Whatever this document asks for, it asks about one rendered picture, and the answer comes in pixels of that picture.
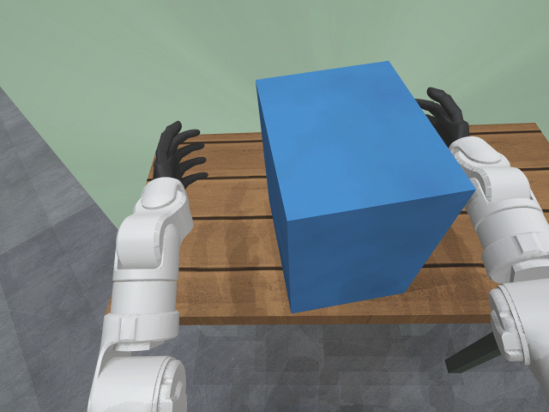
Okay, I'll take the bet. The robot left upper arm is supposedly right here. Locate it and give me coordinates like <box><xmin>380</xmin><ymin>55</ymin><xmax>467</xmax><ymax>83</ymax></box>
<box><xmin>89</xmin><ymin>356</ymin><xmax>187</xmax><ymax>412</ymax></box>

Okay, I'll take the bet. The right robot hand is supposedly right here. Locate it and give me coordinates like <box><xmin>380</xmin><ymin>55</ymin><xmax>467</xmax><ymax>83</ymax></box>
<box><xmin>415</xmin><ymin>87</ymin><xmax>470</xmax><ymax>148</ymax></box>

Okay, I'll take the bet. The robot left forearm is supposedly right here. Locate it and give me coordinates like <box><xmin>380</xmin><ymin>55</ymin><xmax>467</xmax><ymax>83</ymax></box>
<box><xmin>87</xmin><ymin>177</ymin><xmax>194</xmax><ymax>412</ymax></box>

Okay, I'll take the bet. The robot right upper arm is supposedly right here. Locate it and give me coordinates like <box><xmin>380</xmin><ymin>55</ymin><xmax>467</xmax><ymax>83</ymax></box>
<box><xmin>488</xmin><ymin>278</ymin><xmax>549</xmax><ymax>409</ymax></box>

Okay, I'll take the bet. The robot right forearm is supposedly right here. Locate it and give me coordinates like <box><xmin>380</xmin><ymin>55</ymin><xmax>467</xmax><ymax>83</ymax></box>
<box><xmin>449</xmin><ymin>136</ymin><xmax>549</xmax><ymax>284</ymax></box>

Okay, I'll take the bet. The left robot hand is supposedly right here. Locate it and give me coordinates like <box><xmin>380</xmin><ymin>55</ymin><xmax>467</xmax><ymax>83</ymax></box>
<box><xmin>153</xmin><ymin>121</ymin><xmax>208</xmax><ymax>189</ymax></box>

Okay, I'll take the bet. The carton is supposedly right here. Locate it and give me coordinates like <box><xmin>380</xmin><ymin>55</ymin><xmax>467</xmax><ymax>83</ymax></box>
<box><xmin>256</xmin><ymin>61</ymin><xmax>476</xmax><ymax>314</ymax></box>

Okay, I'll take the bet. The table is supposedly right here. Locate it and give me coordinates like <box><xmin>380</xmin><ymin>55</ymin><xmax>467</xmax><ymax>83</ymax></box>
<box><xmin>106</xmin><ymin>123</ymin><xmax>549</xmax><ymax>373</ymax></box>

